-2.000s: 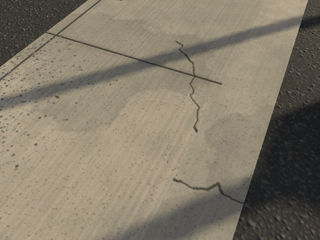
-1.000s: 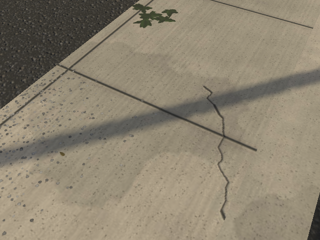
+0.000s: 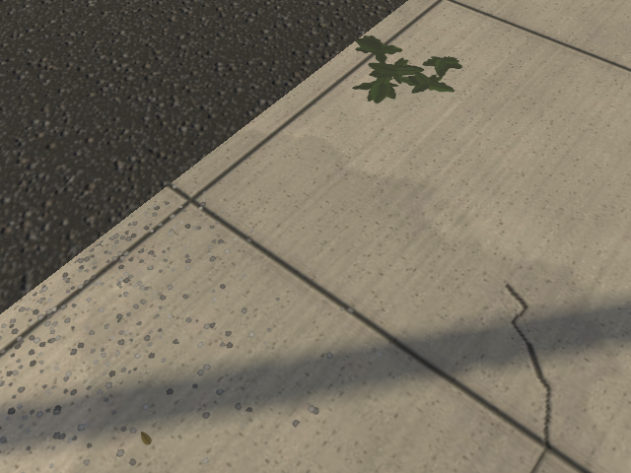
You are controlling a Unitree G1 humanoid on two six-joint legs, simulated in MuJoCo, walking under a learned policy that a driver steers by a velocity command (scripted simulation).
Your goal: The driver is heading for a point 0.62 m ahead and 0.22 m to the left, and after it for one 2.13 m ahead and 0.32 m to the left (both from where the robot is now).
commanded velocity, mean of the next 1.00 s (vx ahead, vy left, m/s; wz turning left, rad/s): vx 0.06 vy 0.00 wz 0.52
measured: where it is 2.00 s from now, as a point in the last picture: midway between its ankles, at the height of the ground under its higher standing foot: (175, 441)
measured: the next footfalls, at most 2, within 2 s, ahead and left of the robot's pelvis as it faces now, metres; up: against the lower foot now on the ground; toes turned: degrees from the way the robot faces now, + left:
left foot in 0.24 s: +0.05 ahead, +0.14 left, +0.00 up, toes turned +12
right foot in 0.72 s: +0.13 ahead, -0.06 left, +0.00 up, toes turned +30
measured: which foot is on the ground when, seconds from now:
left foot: up 0.00-0.22, down 0.24-0.72, up 0.74-1.00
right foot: down 0.00-0.24, up 0.26-0.70, down 0.72-1.00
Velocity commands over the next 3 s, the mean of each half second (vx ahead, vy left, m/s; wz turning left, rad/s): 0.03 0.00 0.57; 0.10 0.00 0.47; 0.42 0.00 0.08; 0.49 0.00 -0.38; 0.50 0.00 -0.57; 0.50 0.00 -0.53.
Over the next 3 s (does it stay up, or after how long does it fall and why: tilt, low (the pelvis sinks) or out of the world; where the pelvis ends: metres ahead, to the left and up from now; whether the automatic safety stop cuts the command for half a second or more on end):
stays up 1.02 0.32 0.01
